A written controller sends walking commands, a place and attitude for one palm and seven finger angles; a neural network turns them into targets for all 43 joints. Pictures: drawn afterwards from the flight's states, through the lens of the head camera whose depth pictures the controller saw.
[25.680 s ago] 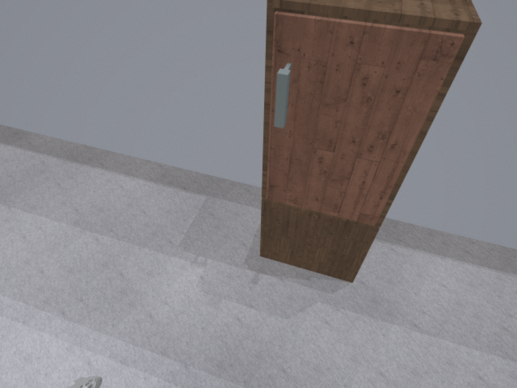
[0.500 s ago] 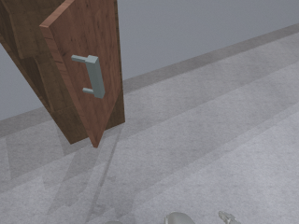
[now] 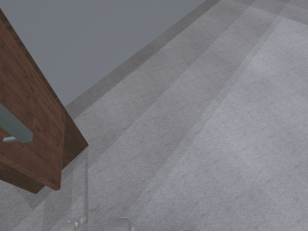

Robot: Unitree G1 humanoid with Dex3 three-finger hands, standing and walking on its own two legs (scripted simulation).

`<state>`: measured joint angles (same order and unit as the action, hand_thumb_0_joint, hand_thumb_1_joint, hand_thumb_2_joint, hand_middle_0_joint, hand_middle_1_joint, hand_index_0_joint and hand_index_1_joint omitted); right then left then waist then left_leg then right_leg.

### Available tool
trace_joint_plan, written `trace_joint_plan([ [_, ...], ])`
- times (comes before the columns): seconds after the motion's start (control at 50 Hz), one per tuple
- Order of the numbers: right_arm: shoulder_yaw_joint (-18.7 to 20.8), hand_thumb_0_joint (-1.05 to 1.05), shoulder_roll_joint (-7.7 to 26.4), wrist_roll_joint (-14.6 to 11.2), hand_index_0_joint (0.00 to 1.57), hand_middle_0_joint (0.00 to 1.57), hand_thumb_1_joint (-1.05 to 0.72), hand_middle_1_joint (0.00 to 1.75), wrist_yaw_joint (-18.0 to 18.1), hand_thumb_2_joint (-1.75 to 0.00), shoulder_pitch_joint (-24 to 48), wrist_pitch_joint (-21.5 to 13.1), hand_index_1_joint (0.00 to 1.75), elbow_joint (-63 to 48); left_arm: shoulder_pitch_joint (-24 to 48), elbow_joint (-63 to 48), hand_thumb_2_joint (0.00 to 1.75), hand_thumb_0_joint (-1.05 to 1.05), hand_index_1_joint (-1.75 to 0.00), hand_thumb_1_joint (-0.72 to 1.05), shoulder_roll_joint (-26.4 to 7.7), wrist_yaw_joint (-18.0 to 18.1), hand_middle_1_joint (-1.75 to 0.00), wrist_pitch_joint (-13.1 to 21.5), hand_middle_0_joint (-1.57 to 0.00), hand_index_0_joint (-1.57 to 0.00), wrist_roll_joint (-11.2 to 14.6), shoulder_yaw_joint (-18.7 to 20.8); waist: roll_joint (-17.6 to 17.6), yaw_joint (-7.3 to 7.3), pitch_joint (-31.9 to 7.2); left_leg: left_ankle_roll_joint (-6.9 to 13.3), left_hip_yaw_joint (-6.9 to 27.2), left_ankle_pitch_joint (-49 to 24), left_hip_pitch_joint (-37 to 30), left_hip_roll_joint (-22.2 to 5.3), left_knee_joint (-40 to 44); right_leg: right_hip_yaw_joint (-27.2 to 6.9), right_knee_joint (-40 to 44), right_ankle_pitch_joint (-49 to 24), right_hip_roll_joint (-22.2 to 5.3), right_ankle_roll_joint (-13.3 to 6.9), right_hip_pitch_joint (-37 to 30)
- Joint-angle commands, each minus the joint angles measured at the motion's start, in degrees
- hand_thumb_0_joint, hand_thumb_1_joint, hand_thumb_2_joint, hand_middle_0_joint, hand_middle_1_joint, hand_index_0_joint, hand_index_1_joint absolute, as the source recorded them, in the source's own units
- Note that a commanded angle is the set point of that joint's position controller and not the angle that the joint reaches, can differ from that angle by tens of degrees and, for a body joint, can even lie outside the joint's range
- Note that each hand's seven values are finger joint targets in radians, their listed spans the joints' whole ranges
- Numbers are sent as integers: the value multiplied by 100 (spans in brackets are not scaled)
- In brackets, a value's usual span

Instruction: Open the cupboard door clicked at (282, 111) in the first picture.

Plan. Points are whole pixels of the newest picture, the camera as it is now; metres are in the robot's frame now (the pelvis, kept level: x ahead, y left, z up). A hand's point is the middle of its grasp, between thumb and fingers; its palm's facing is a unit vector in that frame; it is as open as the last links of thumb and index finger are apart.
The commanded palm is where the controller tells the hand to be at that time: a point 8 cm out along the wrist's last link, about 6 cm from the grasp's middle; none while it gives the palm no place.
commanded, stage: walk to a spot facing it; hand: left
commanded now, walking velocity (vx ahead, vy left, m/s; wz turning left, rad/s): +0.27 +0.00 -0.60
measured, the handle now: (1, 126) +0.33 +0.38 +0.08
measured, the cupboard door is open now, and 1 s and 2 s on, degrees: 50 50 50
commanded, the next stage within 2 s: turn to face it in 1.92 s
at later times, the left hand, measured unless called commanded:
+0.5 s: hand (133, 166) +0.32 +0.08 -0.16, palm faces -0.41 -0.90 -0.16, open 7.4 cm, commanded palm none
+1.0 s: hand (137, 147) +0.41 +0.08 -0.19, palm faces -0.41 -0.90 -0.17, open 7.4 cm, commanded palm none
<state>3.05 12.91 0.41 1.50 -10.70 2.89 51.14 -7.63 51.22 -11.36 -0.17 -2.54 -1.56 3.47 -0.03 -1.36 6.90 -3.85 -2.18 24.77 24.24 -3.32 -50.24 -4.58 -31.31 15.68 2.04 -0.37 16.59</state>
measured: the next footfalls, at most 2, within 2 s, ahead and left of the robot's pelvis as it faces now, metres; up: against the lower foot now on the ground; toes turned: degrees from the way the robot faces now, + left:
left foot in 0.08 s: +0.06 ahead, +0.13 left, +0.00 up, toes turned +1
right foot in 0.50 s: +0.18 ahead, -0.16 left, +0.00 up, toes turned -28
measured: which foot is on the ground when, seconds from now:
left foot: up 0.00-0.06, down 0.08-0.50, up 0.52-0.92, down 0.94-1.00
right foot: down 0.00-0.06, up 0.08-0.48, down 0.50-0.94, up 0.96-1.00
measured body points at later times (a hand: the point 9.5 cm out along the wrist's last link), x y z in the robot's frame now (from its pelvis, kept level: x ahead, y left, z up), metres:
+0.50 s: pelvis +0.12 -0.03 -0.01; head +0.18 -0.05 +0.43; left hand +0.35 +0.13 -0.15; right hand -0.06 -0.21 -0.15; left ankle +0.02 +0.13 -0.73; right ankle +0.15 -0.14 -0.73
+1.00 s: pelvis +0.34 -0.10 -0.01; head +0.38 -0.10 +0.44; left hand +0.43 +0.13 -0.17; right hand +0.35 -0.37 -0.13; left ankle +0.44 -0.04 -0.73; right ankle +0.17 -0.14 -0.67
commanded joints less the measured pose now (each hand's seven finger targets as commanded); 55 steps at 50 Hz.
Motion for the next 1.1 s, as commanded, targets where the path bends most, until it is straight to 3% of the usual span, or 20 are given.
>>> trace_joint_plan([
  [0.0,107,0,391,40,20,20,-90,30,13,-90,-852,-255,30,-272,131,-413,90,0,-30,90,-1140,26,-30,110,-20,-20,9,352,848,-170,-837,58,-144,-473,-1278,194,1657,-1372,850,381,-1033,-752,313],
  [0.02,137,0,632,80,20,20,-90,30,43,-90,-1216,-332,30,-155,198,-498,90,0,-30,90,-909,-9,-30,85,-20,-20,40,308,190,-326,-803,214,213,-217,-2119,-114,2605,-1114,415,1325,-618,-510,1146],
  [0.04,256,0,1234,202,20,20,-90,30,71,-90,-1572,-390,30,-92,135,-647,90,0,-30,90,-438,-83,-30,72,-20,-20,88,209,-1659,-472,-759,738,2172,1107,-2718,-1640,3544,-159,-1244,2066,286,-129,2315],
  [0.06,269,0,1482,226,20,20,-90,30,134,-90,-1735,-392,30,-142,568,-900,90,0,-30,90,-468,-137,-30,133,-20,-20,51,210,-1570,-542,-479,1312,3304,1780,-2149,-2711,4234,312,-2498,2103,60,18,2671],
  [0.14,42,0,704,174,20,20,-90,30,80,-90,-927,-544,30,-305,364,-521,90,0,-30,90,-435,-345,-30,212,-20,-20,-55,244,-822,-5,-194,927,1153,-483,-1790,-1649,3859,387,-3753,336,-587,145,2499],
  [0.2,26,0,581,141,20,20,-90,30,104,-90,-1485,-624,30,-37,460,-475,90,0,-30,90,-191,-369,-30,225,-20,-20,-23,140,-766,-155,-468,865,141,-2556,-2590,-1470,3442,686,-3383,124,-587,183,2589],
  [0.36,27,0,597,199,20,20,-90,30,37,-90,-1997,-602,30,331,1235,-537,90,0,-30,90,-88,-396,-30,242,-20,-20,-13,58,-979,-363,-108,868,-790,-2945,-2323,-1714,3412,1219,-1271,105,-548,-36,1703],
  [0.44,56,0,847,139,20,20,-90,30,-2,-90,-1617,-580,30,295,-66,-161,90,0,-30,90,-388,-332,-30,354,-20,-20,1,161,-736,393,-787,664,-1282,-4977,-1993,-1591,1613,1601,-347,230,17,-430,-504],
  [0.46,40,0,825,42,20,20,-90,30,-64,-90,-1301,-602,30,185,-1183,194,90,0,-30,90,-756,-276,-30,431,-20,-20,-5,287,-282,951,-1324,434,-1463,-4551,-877,-1366,337,1185,-9,-62,-252,-639,-2334],
  [0.48,-44,0,420,-94,20,20,-90,30,-98,-90,-1139,-620,30,-93,-2150,406,90,0,-30,90,-1504,-154,-30,481,-20,-20,16,507,1335,1305,-2049,75,-1465,-127,1081,-461,-1691,-1693,706,109,-2137,-1355,-4011],
  [0.5,5,0,493,-58,20,20,-90,30,-75,-90,-621,-588,30,-291,-2118,470,90,0,-30,90,-1802,-58,-30,435,-20,-20,143,528,1407,1193,-1768,101,-527,1124,1933,-206,-2942,-3110,1441,-330,-2799,-1690,-3556],
  [0.54,86,0,423,30,20,20,-90,30,-74,-90,-310,-549,30,-184,-1089,216,90,0,-30,90,-1197,22,-30,416,-20,-20,122,330,562,666,-553,139,211,-148,1891,-670,-3035,-1997,1677,295,-2357,-1376,-1643],
  [0.6,71,0,153,128,20,20,-90,30,-119,-90,-958,-396,30,182,-315,56,90,0,-30,90,-751,37,-30,550,-20,-20,15,182,572,-23,-502,34,95,-667,756,-671,-1731,-593,1900,-268,-1612,-1044,-366],
  [0.8,51,0,70,81,20,20,-90,30,-239,-90,505,-562,30,-295,-1094,487,90,0,-30,90,-780,-20,-30,674,-20,-20,34,211,706,303,-416,87,-229,-1074,730,-153,1004,-468,1428,-2130,-1399,-1007,-1412],
  [0.86,93,0,265,96,20,20,-90,30,-189,-90,10,-634,30,-111,-911,475,90,0,-30,90,-832,8,-30,657,-20,-20,77,232,586,-72,-546,227,-407,-1325,-737,128,1864,-304,784,-2661,-1249,-819,-942],
  [0.88,149,0,485,130,20,20,-90,30,-128,-90,-697,-672,30,110,-829,430,90,0,-30,90,-761,8,-30,655,-20,-20,96,218,323,-399,-887,365,-291,-1490,-2036,29,2260,-145,-119,-2707,-1015,-624,-336],
  [0.92,355,0,1500,245,20,20,-90,30,-43,-90,-2091,-664,30,375,-1047,217,90,0,-30,90,-341,-83,-30,690,-20,-20,141,138,-1905,-747,-1918,1415,2927,-1281,-4063,-2572,3230,651,-3578,1604,140,-180,1841],
  [0.94,276,0,1262,202,20,20,-90,30,-19,-90,-1849,-629,30,361,-697,192,90,0,-30,90,-510,-49,-30,689,-20,-20,64,161,-1294,-701,-1592,1456,3036,-845,-3409,-2642,3475,138,-4448,1449,-180,-240,2171],
  [1.0,71,0,497,162,20,20,-90,30,-19,-90,-762,-725,30,142,-618,368,90,0,-30,90,-261,-185,-30,567,-20,-20,-4,149,-677,-37,-402,996,1285,-987,-1680,-1972,3797,205,-4524,157,-822,-101,2107],
  [1.08,16,0,353,107,20,20,-90,30,-1,-90,-1008,-801,30,353,-722,416,90,0,-30,90,15,-217,-30,362,-20,-20,-24,92,-728,126,-571,933,-87,-2424,-1757,-1551,3833,437,-3560,-243,-873,27,1951],
])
